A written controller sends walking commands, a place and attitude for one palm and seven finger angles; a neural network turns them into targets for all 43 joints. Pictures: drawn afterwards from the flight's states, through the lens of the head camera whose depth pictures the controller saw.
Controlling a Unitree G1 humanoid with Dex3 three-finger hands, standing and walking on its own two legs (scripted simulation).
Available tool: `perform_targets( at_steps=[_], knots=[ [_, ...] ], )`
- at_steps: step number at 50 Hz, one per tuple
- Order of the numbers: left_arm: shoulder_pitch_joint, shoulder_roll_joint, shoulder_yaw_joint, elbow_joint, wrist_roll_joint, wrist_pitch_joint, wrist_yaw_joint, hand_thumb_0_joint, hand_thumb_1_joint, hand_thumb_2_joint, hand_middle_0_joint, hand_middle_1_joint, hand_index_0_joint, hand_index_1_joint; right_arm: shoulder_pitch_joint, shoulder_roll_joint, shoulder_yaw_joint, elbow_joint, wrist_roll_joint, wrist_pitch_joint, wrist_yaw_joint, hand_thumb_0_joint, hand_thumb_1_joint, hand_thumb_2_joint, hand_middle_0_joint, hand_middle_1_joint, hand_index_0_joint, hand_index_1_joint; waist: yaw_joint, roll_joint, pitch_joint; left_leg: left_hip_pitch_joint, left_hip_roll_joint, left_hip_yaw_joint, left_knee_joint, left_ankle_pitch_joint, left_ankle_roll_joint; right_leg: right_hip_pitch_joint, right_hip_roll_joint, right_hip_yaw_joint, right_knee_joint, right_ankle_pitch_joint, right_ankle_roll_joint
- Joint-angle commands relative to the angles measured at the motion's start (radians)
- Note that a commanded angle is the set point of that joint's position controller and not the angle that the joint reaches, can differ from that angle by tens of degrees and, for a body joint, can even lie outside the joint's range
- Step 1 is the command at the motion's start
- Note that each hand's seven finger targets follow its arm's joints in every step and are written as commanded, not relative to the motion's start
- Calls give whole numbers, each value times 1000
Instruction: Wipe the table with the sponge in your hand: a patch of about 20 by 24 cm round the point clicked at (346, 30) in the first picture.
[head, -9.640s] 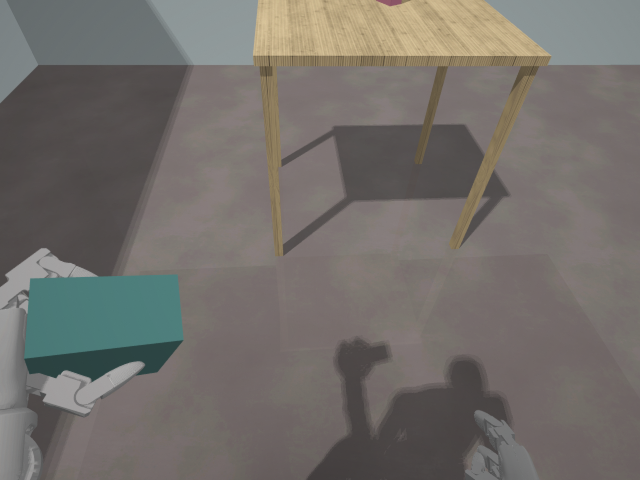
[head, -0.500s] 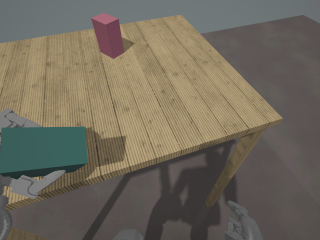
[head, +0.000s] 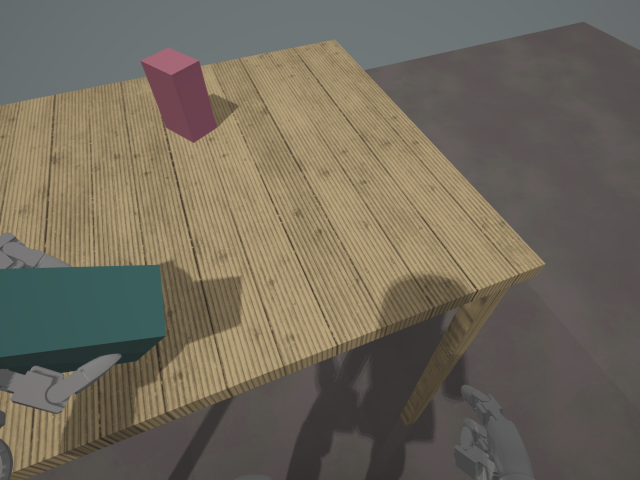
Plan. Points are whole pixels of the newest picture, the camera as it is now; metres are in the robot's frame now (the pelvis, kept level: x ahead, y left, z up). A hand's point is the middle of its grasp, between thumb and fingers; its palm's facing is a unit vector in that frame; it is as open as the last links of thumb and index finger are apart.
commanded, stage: come to a stop and stand still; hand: left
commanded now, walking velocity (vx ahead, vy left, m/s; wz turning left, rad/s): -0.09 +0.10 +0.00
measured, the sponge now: (102, 322) +0.23 +0.22 +0.15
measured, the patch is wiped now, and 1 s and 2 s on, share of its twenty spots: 0.00 0.00 0.00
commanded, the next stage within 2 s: look again from close up in 0.66 s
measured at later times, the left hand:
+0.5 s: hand out of the picture +0.16 +0.28 +0.16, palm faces +0.47 -0.81 -0.35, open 10.1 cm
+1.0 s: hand out of the picture +0.21 +0.30 +0.19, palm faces +0.44 -0.79 -0.42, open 10.1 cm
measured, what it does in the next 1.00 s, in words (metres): steps on the spot: left foot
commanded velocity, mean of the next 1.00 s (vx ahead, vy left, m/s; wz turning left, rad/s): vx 0.00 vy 0.01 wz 0.00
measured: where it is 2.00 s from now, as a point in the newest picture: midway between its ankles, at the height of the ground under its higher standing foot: outside the picture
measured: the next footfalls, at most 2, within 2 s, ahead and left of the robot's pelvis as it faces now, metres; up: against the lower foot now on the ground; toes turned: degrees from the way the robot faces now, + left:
left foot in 0.18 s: +0.02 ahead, +0.14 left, +0.00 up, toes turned +3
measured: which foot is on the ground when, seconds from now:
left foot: up 0.00-0.16, down 0.18-1.00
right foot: down 0.00-1.00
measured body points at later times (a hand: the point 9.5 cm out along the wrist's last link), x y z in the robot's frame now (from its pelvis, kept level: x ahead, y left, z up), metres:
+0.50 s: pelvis -0.04 +0.02 +0.01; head -0.05 +0.02 +0.46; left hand +0.13 +0.32 +0.18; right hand +0.13 -0.19 -0.08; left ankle -0.02 +0.14 -0.74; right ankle +0.02 -0.05 -0.74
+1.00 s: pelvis -0.01 +0.03 +0.00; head +0.00 +0.04 +0.45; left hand +0.18 +0.34 +0.21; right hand +0.15 -0.20 -0.08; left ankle -0.02 +0.14 -0.74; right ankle +0.02 -0.05 -0.74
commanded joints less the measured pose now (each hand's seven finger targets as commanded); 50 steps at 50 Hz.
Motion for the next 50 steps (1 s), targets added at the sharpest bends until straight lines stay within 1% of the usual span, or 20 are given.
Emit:
perform_targets(
  at_steps=[1, 3, 6, 8, 10, 11, 13, 17, 19, 23, 27, 30, 37, 38, 39, 40, 41, 43, 45, 50],
  knots=[
    [-61, 156, 111, -150, 6, -56, 51, 0, 100, 1300, -1200, -1600, -1200, -1600, -83, -78, -24, -148, -10, -35, -25, 0, -900, -900, 200, 300, 200, 300, 13, -100, -228, -56, -8, 8, -82, 31, 14, 285, -292, 221, -76, 764, -29],
    [-73, 166, 108, -182, 1, -46, 55, 0, 100, 1300, -1200, -1600, -1200, -1600, -98, -87, -37, -151, -2, -30, -30, 0, -900, -900, 200, 300, 200, 300, 12, -114, -230, 8, -12, 10, -181, 58, 25, 251, -309, 260, -92, 709, -26],
    [-73, 160, 98, -245, 2, -44, 61, 0, 100, 1300, -1200, -1600, -1200, -1600, -63, -95, -50, -158, -7, -17, -32, 0, -900, -900, 200, 300, 200, 300, 8, -76, -235, 113, -19, 20, -337, 213, 30, 226, -274, 212, -108, 532, 5],
    [-47, 182, 111, -259, -8, -40, 62, 0, 100, 1300, -1200, -1600, -1200, -1600, -74, -114, -65, -152, 0, -18, -38, 0, -900, -900, 200, 300, 200, 300, 9, -12, -233, 239, 42, -21, -411, 372, 53, 128, -216, 205, -103, 325, 47],
    [-51, 161, 88, -244, -9, -44, 53, 0, 100, 1300, -1200, -1600, -1200, -1600, -76, -133, -69, -165, 8, -18, -40, 0, -900, -900, 200, 300, 200, 300, 18, 51, -194, 204, 105, -74, -427, 390, 73, 92, -146, 188, -141, 102, 79],
    [-31, 152, 89, -207, -6, -37, 51, 0, 100, 1300, -1200, -1600, -1200, -1600, -71, -131, -67, -163, 8, -17, -38, 0, -900, -900, 200, 300, 200, 300, 9, 77, -191, 185, 94, -66, -418, 423, 69, 120, -120, 166, -134, 163, 80],
    [-82, 164, 91, -227, -11, -37, 47, 0, 100, 1300, -1200, -1600, -1200, -1600, -90, -128, -52, -155, 5, -17, -43, 0, -900, -900, 200, 300, 200, 300, 7, 164, -181, 114, 108, -87, -483, 325, 66, 164, -95, 135, -110, 141, 88],
    [-142, 127, 37, -154, -3, -23, 35, 0, 100, 1300, -1200, -1600, -1200, -1600, -50, -130, -50, -156, 6, -24, -43, 0, -900, -900, 200, 300, 200, 300, 1, 63, -101, 25, 71, -72, -531, 64, 63, 154, -87, 152, -212, -65, 95],
    [-162, 110, 10, -138, -1, -16, 32, 0, 100, 1300, -1200, -1600, -1200, -1600, -50, -129, -44, -151, 6, -29, -44, 0, -900, -900, 200, 300, 200, 300, -3, 77, -74, 25, 71, -76, -554, -20, 68, 122, -87, 147, -244, -155, 96],
    [-201, 131, 20, -133, 7, -3, 27, 0, 100, 1300, -1200, -1600, -1200, -1600, -46, -131, -46, -152, 7, -33, -39, 0, -900, -900, 200, 300, 200, 300, -3, 84, -61, 40, 65, -64, -583, -61, 66, 102, -62, 133, -260, -181, 103],
    [-201, 136, 31, -154, 9, -6, 24, 0, 100, 1300, -1200, -1600, -1200, -1600, -34, -127, -46, -161, 5, -32, -33, 0, -900, -900, 200, 300, 200, 300, 3, 99, -93, 4, 70, -89, -604, -2, 70, 206, -47, 116, -206, -55, 99],
    [-156, 127, 38, -127, 8, -7, 20, 0, 100, 1300, -1200, -1600, -1200, -1600, -37, -120, -41, -162, 8, -41, -30, 0, -900, -900, 200, 300, 200, 300, 10, 95, -79, -62, 82, -100, -632, -102, 75, 235, -47, 119, -190, -93, 104],
    [-157, 126, 29, -134, -1, -12, 18, 0, 100, 1300, -1200, -1600, -1200, -1600, -29, -128, -49, -145, 11, -49, -23, 0, -900, -900, 200, 300, 200, 300, 4, 23, -110, 70, 34, -51, -515, 100, 59, 159, -86, 170, -277, -95, 87],
    [-997, 910, 234, -493, -21, -165, 18, 0, 100, 1300, -1200, -1600, -1200, -1600, 130, -190, 167, -316, 109, 8, -112, 0, -900, -900, 200, 300, 200, 300, -77, 123, -71, -5, -19, -120, -378, 33, 104, 58, -94, 156, -169, -152, 109],
    [-650, 417, 275, 0, 7, -106, 10, 0, 100, 1300, -1200, -1600, -1200, -1600, 55, -61, -1, -193, 60, -55, -80, 0, -900, -900, 200, 300, 200, 300, 0, 40, -176, 91, 126, -94, -399, 81, 98, -9, -136, 95, -100, -234, 99],
    [-512, 378, 211, 106, -8, -90, 14, 0, 100, 1300, -1200, -1600, -1200, -1600, 38, -144, 4, -147, 8, -66, -42, 0, -900, -900, 200, 300, 200, 300, 6, 41, -147, 130, 49, -64, -410, 85, 86, -18, -82, 105, -137, -176, 79],
    [-446, 380, 214, 98, -20, -102, -2, 0, 100, 1300, -1200, -1600, -1200, -1600, 35, -176, -27, -162, -9, -75, -23, 0, -900, -900, 200, 300, 200, 300, 11, 55, -162, 127, 37, -38, -402, 52, 75, -26, -92, 134, -149, -157, 62],
    [-288, 289, 130, 54, -47, -127, -29, 0, 100, 1300, -1200, -1600, -1200, -1600, 16, -170, -19, -163, -10, -97, 17, 0, -900, -900, 200, 300, 200, 300, 22, 88, -182, 126, 17, -32, -394, 55, 86, -13, -98, 163, -144, -132, 49],
    [-145, 235, 77, 5, -60, -147, -39, 0, 100, 1300, -1200, -1600, -1200, -1600, 54, -184, -33, -192, -1, -121, 43, 0, -900, -900, 200, 300, 200, 300, 35, 43, -155, 79, 13, -40, -384, 140, 89, 18, -116, 162, -125, -14, 47],
    [-100, 294, 149, -84, -82, -176, -14, 0, 100, 1300, -1200, -1600, -1200, -1600, 68, -203, -42, -185, 13, -154, 57, 0, -900, -900, 200, 300, 200, 300, 33, -6, -201, 96, 20, -67, -377, 410, 73, 106, -104, 114, -28, 278, 69]
  ],
)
